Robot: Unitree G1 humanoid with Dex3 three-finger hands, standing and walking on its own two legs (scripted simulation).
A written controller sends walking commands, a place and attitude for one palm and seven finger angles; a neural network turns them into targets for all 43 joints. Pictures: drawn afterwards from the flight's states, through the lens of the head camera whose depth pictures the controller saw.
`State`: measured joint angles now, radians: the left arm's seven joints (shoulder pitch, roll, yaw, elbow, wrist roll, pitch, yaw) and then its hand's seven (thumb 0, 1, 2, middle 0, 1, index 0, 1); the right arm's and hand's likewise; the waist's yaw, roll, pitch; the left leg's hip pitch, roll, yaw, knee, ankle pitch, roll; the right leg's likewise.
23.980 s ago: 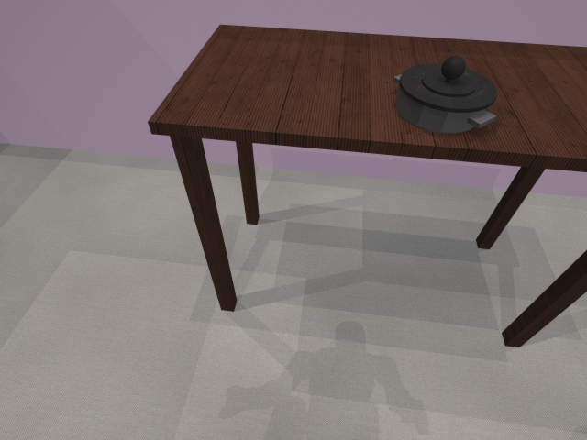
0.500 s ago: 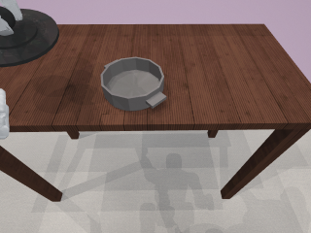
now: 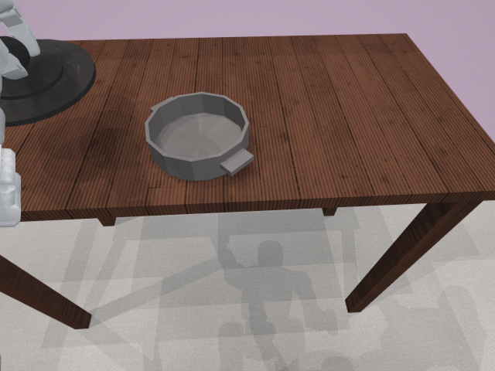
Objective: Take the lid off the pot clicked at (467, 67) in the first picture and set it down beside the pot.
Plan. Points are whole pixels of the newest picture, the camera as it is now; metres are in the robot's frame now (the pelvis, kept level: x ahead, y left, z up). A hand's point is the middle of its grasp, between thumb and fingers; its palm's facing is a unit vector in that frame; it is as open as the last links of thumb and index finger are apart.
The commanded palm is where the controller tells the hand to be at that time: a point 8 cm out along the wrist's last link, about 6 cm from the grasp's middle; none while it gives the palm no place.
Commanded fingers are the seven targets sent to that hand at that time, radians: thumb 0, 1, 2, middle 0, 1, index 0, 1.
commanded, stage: lower the lid onto the table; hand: left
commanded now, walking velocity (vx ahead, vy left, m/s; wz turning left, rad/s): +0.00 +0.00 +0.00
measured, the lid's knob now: (9, 54) +0.50 +0.30 +0.26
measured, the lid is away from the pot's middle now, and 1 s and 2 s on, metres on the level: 0.24 0.23 0.24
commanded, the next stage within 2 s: open the fingers wide in 1.90 s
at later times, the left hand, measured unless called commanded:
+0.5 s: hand (0, 91) +0.45 +0.30 +0.24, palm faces -0.29 -0.19 -0.94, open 7.4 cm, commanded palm +0.46 +0.29 +0.31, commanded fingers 0.00 0.74 0.93 -0.94 -1.10 -0.81 -1.06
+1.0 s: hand (31, 102) +0.47 +0.29 +0.20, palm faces -0.35 -0.17 -0.92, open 7.4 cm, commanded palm +0.48 +0.29 +0.27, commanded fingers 0.00 0.74 0.93 -0.94 -1.10 -0.81 -1.06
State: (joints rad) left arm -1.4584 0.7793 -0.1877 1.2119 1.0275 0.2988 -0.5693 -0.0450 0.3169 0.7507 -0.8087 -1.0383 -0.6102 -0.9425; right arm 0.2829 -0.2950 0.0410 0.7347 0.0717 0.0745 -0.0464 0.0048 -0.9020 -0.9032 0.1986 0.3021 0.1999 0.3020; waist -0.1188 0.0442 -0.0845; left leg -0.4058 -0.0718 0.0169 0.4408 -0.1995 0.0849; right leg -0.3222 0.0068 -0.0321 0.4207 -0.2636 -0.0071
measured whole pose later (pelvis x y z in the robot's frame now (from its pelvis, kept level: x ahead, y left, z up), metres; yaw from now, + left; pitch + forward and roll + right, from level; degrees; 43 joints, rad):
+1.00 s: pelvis -0.01 +0.01 +0.00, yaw -1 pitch +10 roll -2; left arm -1.33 0.76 -0.16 1.24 1.00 0.16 -0.52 -0.05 0.32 0.75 -0.81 -1.04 -0.60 -0.94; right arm 0.31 -0.29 0.03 0.73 0.08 0.10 -0.06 0.00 -0.90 -0.90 0.20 0.30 0.20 0.30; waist -0.13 0.04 -0.08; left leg -0.45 -0.07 0.02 0.50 -0.22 0.10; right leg -0.36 0.01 -0.03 0.46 -0.27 0.00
